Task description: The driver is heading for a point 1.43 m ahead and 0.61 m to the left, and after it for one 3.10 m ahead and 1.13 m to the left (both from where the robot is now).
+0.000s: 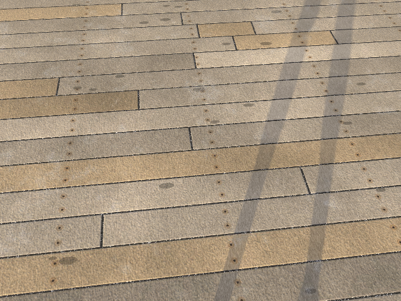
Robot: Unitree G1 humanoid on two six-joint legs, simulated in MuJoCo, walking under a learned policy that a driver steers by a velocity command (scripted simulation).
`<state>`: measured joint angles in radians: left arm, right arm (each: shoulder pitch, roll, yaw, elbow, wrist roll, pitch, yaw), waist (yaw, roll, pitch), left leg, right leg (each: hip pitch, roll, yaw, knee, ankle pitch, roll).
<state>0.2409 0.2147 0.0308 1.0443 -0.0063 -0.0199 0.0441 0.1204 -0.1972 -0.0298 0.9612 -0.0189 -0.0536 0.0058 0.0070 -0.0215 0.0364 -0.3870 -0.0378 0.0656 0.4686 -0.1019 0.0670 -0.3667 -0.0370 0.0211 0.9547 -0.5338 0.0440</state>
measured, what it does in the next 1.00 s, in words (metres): steps on the spot: right foot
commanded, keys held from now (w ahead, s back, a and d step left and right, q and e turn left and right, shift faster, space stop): no key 0.52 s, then w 0.02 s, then no key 0.46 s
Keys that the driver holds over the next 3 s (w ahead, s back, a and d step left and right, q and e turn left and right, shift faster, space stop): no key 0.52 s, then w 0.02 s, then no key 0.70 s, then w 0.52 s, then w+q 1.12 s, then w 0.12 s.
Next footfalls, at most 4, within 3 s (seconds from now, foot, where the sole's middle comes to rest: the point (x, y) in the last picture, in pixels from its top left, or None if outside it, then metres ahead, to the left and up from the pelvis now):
0.12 right None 0.07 -0.14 -0.77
2.02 right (241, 275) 0.56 -0.11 -0.77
2.56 left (144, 224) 0.74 0.23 -0.77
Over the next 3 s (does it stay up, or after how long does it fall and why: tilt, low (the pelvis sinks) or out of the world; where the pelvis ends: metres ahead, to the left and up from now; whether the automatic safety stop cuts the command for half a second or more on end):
stays up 0.85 0.19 0.01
